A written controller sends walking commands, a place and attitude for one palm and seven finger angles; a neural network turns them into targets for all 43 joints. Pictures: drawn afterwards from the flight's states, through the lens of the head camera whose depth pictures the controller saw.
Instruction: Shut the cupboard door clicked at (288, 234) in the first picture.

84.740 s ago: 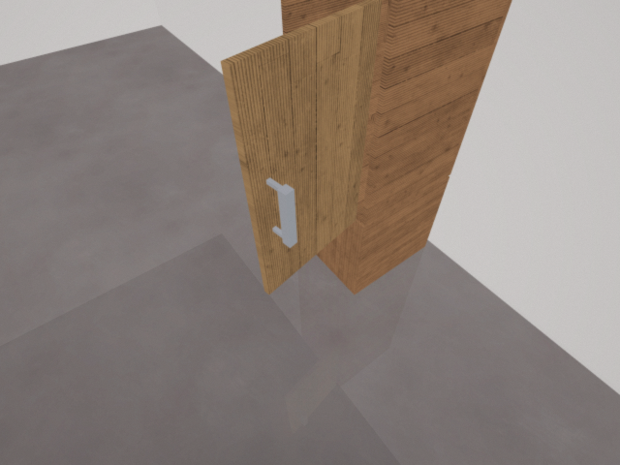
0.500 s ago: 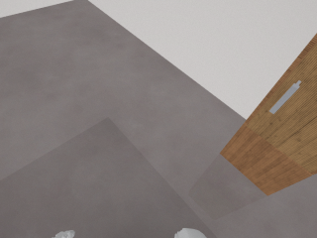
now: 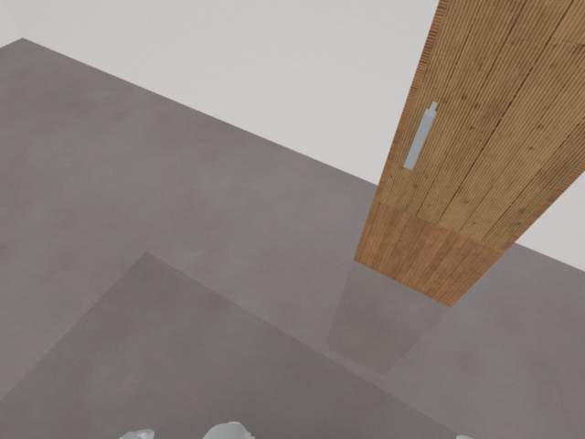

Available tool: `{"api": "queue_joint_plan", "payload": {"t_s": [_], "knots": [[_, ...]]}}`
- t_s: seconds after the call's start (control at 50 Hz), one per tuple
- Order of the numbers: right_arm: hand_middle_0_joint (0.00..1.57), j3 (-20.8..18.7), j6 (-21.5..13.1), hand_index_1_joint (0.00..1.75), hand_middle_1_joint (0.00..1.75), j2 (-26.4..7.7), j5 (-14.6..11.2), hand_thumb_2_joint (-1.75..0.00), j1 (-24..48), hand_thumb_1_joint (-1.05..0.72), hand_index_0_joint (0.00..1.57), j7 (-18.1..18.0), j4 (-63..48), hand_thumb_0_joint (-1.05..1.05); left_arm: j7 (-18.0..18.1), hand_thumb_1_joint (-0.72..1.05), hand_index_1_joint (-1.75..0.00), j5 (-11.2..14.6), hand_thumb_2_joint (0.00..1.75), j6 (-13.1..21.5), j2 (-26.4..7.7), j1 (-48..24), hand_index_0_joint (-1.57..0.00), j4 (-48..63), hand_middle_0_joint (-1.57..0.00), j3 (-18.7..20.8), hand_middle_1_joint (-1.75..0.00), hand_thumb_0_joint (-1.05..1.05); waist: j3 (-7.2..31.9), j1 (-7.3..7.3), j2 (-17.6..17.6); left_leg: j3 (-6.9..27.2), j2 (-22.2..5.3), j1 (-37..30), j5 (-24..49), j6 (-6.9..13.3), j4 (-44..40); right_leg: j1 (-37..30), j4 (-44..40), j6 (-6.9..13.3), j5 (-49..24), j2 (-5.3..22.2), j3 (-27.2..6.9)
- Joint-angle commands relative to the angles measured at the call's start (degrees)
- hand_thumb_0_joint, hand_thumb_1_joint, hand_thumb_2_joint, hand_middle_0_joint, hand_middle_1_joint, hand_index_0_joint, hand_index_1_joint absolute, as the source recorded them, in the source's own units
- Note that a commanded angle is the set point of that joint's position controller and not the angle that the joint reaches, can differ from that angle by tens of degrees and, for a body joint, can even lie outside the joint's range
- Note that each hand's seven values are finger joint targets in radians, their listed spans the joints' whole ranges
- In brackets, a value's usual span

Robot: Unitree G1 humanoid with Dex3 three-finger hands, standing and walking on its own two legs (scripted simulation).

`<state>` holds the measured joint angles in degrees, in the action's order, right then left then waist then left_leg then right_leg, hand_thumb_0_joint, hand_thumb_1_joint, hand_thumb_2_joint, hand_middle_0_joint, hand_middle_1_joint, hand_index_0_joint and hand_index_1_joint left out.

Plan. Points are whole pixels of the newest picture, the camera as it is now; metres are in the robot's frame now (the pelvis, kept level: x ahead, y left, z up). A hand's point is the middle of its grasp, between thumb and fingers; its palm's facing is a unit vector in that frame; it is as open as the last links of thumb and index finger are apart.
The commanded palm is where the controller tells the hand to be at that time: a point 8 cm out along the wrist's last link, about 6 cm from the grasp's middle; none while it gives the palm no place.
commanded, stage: turn to face it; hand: left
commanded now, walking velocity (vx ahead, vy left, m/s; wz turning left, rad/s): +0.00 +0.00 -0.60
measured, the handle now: (420, 136) +0.74 -0.25 -0.05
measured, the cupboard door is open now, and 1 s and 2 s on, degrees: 2 2 2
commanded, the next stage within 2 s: take the last steps up to it in 0.54 s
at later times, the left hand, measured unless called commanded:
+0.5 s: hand (197, 414) +0.17 +0.16 -0.16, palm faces -0.27 -0.93 -0.27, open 7.3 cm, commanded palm none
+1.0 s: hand (223, 386) +0.21 +0.13 -0.16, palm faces -0.40 -0.91 -0.14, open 7.4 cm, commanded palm none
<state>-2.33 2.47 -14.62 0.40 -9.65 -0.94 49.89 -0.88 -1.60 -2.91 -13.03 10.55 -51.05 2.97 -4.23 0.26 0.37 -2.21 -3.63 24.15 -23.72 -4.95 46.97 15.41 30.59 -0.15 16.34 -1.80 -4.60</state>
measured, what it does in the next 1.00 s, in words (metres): steps on the spot, turning right: left foot, then right foot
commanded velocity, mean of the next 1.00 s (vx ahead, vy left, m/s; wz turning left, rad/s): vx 0.11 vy -0.05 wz -0.30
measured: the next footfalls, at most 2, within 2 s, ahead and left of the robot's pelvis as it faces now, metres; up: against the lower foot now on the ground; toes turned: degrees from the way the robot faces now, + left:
left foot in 0.06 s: +0.07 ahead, +0.13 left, +0.00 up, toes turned +1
right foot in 0.44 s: +0.00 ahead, -0.13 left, +0.00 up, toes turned -17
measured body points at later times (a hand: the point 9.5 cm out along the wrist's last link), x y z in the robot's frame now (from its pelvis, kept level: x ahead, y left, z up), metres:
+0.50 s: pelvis +0.01 -0.01 -0.01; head +0.05 -0.04 +0.44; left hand +0.18 +0.21 -0.14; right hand -0.03 -0.28 -0.16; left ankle +0.02 +0.13 -0.71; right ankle -0.04 -0.12 -0.73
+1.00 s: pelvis +0.08 -0.03 +0.01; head +0.11 -0.01 +0.46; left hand +0.23 +0.18 -0.15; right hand -0.04 -0.24 -0.12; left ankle +0.08 +0.10 -0.73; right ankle +0.02 -0.16 -0.65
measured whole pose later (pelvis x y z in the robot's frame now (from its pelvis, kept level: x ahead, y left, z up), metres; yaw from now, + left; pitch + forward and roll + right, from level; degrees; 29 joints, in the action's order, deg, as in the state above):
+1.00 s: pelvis +0.08 -0.03 +0.01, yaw -24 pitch +1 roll -2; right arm -0.3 -2.3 -9.7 2.0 -22.2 -1.8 57.1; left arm -3.2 -2.0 -2.8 -13.9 11.5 -56.2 4.3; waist -1.7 -1.3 2.1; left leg -7.8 -6.1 7.3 -15.8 -1.0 22.3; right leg 30.0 59.7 -0.6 16.7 1.4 0.9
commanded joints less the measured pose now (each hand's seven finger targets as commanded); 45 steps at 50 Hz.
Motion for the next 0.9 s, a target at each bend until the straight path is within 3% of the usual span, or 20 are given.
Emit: {"api": "queue_joint_plan", "payload": {"t_s": [0.0,0.04,0.06,0.14,0.28,0.36,0.38,0.4,0.42,0.44,0.46,0.54,0.66,0.7,0.72,0.74,0.76,0.78,0.84,0.88], "knots": [[0.20,-1.48,-2.24,0.30,0.30,-5.98,-0.07,-0.90,-8.00,-0.90,0.20,-0.95,-2.16,0.00,0.67,0.90,-0.30,0.84,0.90,0.58,-11.49,-4.30,-0.20,5.08,-0.20,3.44,-0.30,0.00,7.80,-3.41,6.09,0.06,0.81,-15.05,12.01,0.95,-22.21,3.26,-1.55,5.11,-16.98,8.90,-12.13],[0.20,-2.89,-2.60,0.30,0.30,-14.63,0.94,-0.90,-9.80,-0.90,0.20,-1.04,-3.22,0.00,-0.07,0.90,-0.30,1.22,0.90,0.34,-5.98,-1.67,-0.20,6.82,-0.20,2.23,-0.30,0.00,8.40,-3.09,-18.49,22.35,-22.21,-20.69,19.62,10.81,-31.07,15.96,20.61,-0.98,18.29,-1.86,1.70],[0.20,-2.54,-2.72,0.30,0.30,-13.87,1.32,-0.90,-8.99,-0.90,0.20,-1.51,-2.92,0.00,-0.02,0.90,-0.30,0.36,0.90,-0.19,-7.62,-2.89,-0.20,6.47,-0.20,2.52,-0.30,0.00,6.85,-3.48,-17.16,23.19,-24.15,-16.49,20.98,12.99,-31.85,16.54,30.57,-1.83,19.12,0.32,0.10],[0.20,-1.24,-2.78,0.30,0.30,-9.08,1.38,-0.90,-1.94,-0.90,0.20,-1.74,-4.85,0.00,-1.49,0.90,-0.30,0.53,0.90,-0.45,-6.49,-2.26,-0.20,4.12,-0.20,2.95,-0.30,0.00,4.06,-0.04,-10.29,5.68,-15.47,-14.63,30.53,11.98,-27.92,15.09,35.42,-3.04,10.77,3.24,3.84],[0.20,-2.52,-2.25,0.30,0.30,-10.29,1.38,-0.90,-6.79,-0.90,0.20,-1.08,-1.02,0.00,-1.38,0.90,-0.30,0.57,0.90,-0.33,-3.90,-4.96,-0.20,4.52,-0.20,1.74,-0.30,0.00,7.16,-2.60,-12.80,-0.32,-16.29,-19.36,36.65,12.43,-24.09,8.40,17.58,-2.35,10.11,2.23,8.82],[0.20,-2.92,-1.83,0.30,0.30,-10.72,1.05,-0.90,-5.51,-0.90,0.20,-0.68,-0.08,0.00,-0.95,0.90,-0.30,0.55,0.90,0.50,-4.49,-0.90,-0.20,3.04,-0.20,1.64,-0.30,0.00,8.12,-0.26,-11.47,-2.19,-15.36,-15.29,32.27,9.53,-18.60,-2.54,0.04,-0.72,-0.52,1.02,10.32],[0.20,-3.06,-1.74,0.30,0.30,-10.10,0.59,-0.90,-4.52,-0.90,0.20,-0.48,-0.22,0.00,-0.70,0.90,-0.30,0.37,0.90,0.89,-6.59,2.88,-0.20,1.85,-0.20,2.03,-0.30,0.00,9.05,1.50,-7.51,-4.67,-13.11,-11.30,25.21,6.71,-13.48,-9.41,-7.10,0.13,-7.86,2.96,7.80],[0.20,-2.50,-1.63,0.30,0.30,-6.22,-0.01,-0.90,-4.35,-0.90,0.20,-0.18,-1.33,0.00,0.02,0.90,-0.30,-0.23,0.90,1.67,-11.83,5.37,-0.20,0.88,-0.20,2.92,-0.30,0.00,9.95,2.47,7.17,-8.95,-6.54,-0.04,8.42,2.91,-3.34,-17.80,-11.89,4.14,-20.13,15.01,-7.09],[0.20,-1.55,-1.23,0.30,0.30,-4.11,0.15,-0.90,-1.21,-0.90,0.20,-0.22,-3.42,0.00,0.58,0.90,-0.30,0.09,0.90,1.85,-15.46,7.25,-0.20,-0.01,-0.20,3.34,-0.30,0.00,7.59,3.99,14.84,-6.09,-0.80,8.01,-13.82,1.33,8.25,-15.65,-11.91,10.98,-33.15,24.23,-16.13],[0.20,-1.40,-0.64,0.30,0.30,-4.42,0.27,-0.90,0.51,-0.90,0.20,-0.68,-3.70,0.00,1.15,0.90,-0.30,0.45,0.90,1.62,-14.92,7.62,-0.20,0.07,-0.20,3.16,-0.30,0.00,6.37,3.98,8.83,-0.39,-1.31,9.61,-12.58,1.63,14.04,-13.50,-10.67,13.13,-37.54,23.99,-14.54],[0.20,-1.27,-0.65,0.30,0.30,-3.94,0.29,-0.90,-0.58,-0.90,0.20,-1.13,-2.39,0.00,1.74,0.90,-0.30,0.13,0.90,2.02,-13.68,5.38,-0.20,-0.20,-0.20,3.39,-0.30,0.00,7.12,2.22,15.99,1.40,-1.41,12.98,-11.22,1.35,17.67,-15.43,-9.72,13.35,-39.07,21.66,-15.30],[0.20,-1.21,-0.59,0.30,0.30,-3.99,0.38,-0.90,-3.61,-0.90,0.20,-0.37,1.34,0.00,2.01,0.90,-0.30,0.41,0.90,2.31,-9.09,-0.34,-0.20,0.97,-0.20,2.02,-0.30,0.00,7.28,-0.96,9.80,1.22,-1.78,7.13,-0.67,0.41,16.22,-11.15,-8.77,10.23,-36.26,15.12,-3.90],[0.20,-0.81,-1.28,0.30,0.30,-2.04,0.48,-0.90,-4.13,-0.90,0.20,-0.40,1.12,0.00,1.65,0.90,-0.30,-0.18,0.90,2.00,-9.99,0.18,-0.20,-0.03,-0.20,2.77,-0.30,0.00,5.37,-0.65,8.70,-1.17,0.15,-1.08,-0.69,1.06,-3.28,-6.61,-10.93,11.32,-17.40,14.90,-7.89],[0.20,-0.61,-2.22,0.30,0.30,-2.40,0.89,-0.90,-9.26,-0.90,0.20,-0.64,2.83,0.00,0.99,0.90,-0.30,0.27,0.90,1.68,-9.40,-1.35,-0.20,-0.33,-0.20,2.74,-0.30,0.00,5.03,-2.86,8.90,-3.75,1.30,-11.51,6.71,1.56,-14.82,-0.10,-9.45,8.85,-1.28,11.74,-6.95],[0.20,-0.75,-3.06,0.30,0.30,-3.80,1.10,-0.90,-12.91,-0.90,0.20,-0.70,4.02,0.00,0.59,0.90,-0.30,0.61,0.90,1.50,-7.68,-1.75,-0.20,-0.27,-0.20,2.35,-0.30,0.00,4.97,-4.59,4.35,-2.35,0.55,-19.64,8.24,2.02,-22.33,6.36,-5.21,6.62,7.13,8.66,-5.06],[0.20,-1.89,-3.55,0.30,0.30,-8.84,1.80,-0.90,-16.18,-0.90,0.20,-0.87,4.70,0.00,0.03,0.90,-0.30,0.85,0.90,1.30,-3.53,-0.29,-0.20,0.38,-0.20,1.65,-0.30,0.00,4.55,-5.43,-12.24,14.19,-10.88,-24.82,-2.25,5.53,-29.93,16.23,8.15,3.23,15.26,1.58,0.33],[0.20,-2.64,-3.60,0.30,0.30,-13.67,2.43,-0.90,-19.75,-0.90,0.20,-1.44,4.38,0.00,-0.39,0.90,-0.30,0.60,0.90,1.42,-2.45,-1.78,-0.20,2.77,-0.20,1.34,-0.30,0.00,2.87,-6.74,-19.18,31.35,-24.14,-23.95,-10.50,12.16,-36.99,23.70,22.04,1.20,20.20,-1.51,5.78],[0.20,-2.68,-3.87,0.30,0.30,-13.66,2.27,-0.90,-19.88,-0.90,0.20,-1.92,4.77,0.00,-0.86,0.90,-0.30,-0.39,0.90,1.34,-4.39,-6.04,-0.20,3.68,-0.20,1.77,-0.30,0.00,0.84,-7.32,-13.34,33.03,-25.48,-20.42,-9.51,14.10,-39.06,25.44,30.86,1.39,16.32,1.72,1.04],[0.20,-0.79,-4.90,0.30,0.30,-7.20,1.84,-0.90,-11.86,-0.90,0.20,-1.86,2.70,0.00,-2.21,0.90,-0.30,-0.53,0.90,1.84,-4.29,-2.99,-0.20,0.62,-0.20,2.31,-0.30,0.00,-1.09,-2.28,-8.45,16.94,-18.05,-15.10,3.31,11.38,-37.25,22.54,36.91,0.28,4.15,4.78,1.68],[0.20,-0.76,-5.54,0.30,0.30,-6.61,1.71,-0.90,-12.89,-0.90,0.20,-1.87,3.53,0.00,-2.44,0.90,-0.30,-0.26,0.90,1.51,-3.27,-2.24,-0.20,-0.12,-0.20,1.92,-0.30,0.00,0.16,-1.97,-7.98,9.38,-16.11,-17.35,13.21,11.17,-35.88,21.42,33.96,-0.52,1.30,4.80,2.63]]}}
